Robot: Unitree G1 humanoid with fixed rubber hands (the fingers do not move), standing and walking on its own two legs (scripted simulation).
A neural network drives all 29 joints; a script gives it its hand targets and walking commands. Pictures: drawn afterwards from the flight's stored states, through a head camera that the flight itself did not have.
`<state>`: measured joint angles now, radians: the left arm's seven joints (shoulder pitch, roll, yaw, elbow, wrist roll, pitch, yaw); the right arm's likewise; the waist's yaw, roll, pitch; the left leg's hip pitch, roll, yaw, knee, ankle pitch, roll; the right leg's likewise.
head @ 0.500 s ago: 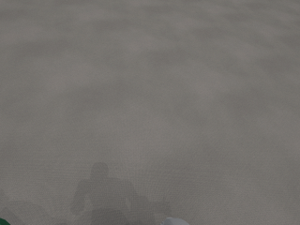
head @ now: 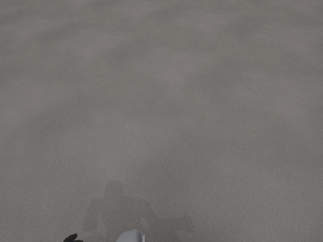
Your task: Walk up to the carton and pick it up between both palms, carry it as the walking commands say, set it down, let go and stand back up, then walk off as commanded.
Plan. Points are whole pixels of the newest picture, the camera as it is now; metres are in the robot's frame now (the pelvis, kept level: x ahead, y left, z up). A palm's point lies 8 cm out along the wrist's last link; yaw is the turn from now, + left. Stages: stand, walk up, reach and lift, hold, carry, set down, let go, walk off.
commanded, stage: walk off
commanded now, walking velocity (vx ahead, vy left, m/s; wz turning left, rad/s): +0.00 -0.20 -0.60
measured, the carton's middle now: out of the picture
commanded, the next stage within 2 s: none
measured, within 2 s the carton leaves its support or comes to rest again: neither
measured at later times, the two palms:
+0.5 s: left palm (119, 234) +0.17 +0.14 -0.12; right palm out of the picture -0.09 -0.38 -0.09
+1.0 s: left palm out of the picture +0.12 -0.01 -0.14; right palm out of the picture -0.14 -0.48 -0.11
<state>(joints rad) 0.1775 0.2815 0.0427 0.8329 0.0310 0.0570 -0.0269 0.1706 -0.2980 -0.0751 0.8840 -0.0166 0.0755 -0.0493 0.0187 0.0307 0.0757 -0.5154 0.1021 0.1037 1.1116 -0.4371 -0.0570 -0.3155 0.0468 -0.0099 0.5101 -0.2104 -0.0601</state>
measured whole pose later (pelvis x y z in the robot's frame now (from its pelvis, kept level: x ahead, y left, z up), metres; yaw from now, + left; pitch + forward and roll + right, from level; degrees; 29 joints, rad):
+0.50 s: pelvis -0.02 -0.08 +0.01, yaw -18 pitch +0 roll -3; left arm 0.15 0.32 0.07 0.84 0.01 0.09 -0.08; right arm 0.26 -0.30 -0.08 0.92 -0.03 0.02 -0.05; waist -0.03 -0.01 0.08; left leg -0.21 0.24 0.22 0.50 -0.26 -0.07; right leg -0.44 -0.09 -0.01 0.86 -0.34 0.12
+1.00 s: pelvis -0.08 -0.20 +0.00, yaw -34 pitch +0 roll -1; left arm 0.21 0.28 0.04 0.87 0.03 0.07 -0.04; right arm 0.14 -0.25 -0.05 0.89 0.01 0.05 -0.07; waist 0.04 -0.04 0.06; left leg -0.31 0.02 0.07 0.65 -0.39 -0.01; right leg -0.31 0.16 0.05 0.47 -0.16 -0.11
